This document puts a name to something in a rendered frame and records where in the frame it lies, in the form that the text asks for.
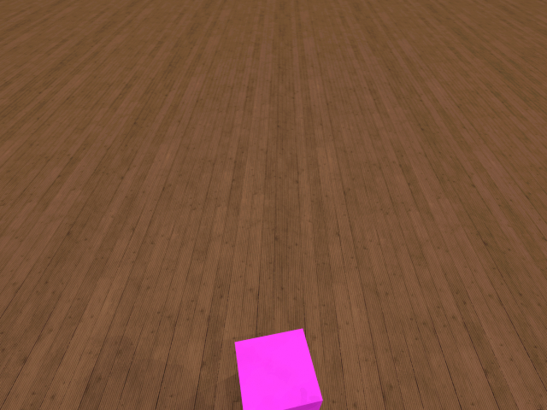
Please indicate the carton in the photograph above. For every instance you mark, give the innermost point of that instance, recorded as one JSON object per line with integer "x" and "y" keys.
{"x": 276, "y": 373}

